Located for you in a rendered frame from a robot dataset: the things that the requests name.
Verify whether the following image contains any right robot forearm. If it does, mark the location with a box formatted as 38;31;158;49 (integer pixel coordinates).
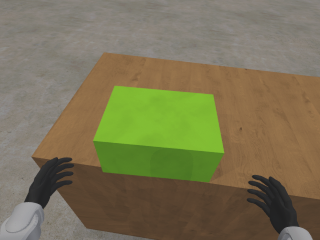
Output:
277;226;313;240

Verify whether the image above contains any carton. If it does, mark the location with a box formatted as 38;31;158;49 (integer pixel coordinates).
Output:
93;86;224;183

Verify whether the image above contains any robot right hand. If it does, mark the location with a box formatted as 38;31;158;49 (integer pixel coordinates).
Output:
247;175;300;234

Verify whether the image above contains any robot left hand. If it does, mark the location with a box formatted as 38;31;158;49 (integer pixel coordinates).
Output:
24;157;74;209

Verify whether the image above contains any left robot forearm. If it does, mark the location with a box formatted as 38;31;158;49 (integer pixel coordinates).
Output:
0;202;45;240

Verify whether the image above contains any pedestal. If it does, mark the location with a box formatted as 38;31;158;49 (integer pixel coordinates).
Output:
31;52;320;240

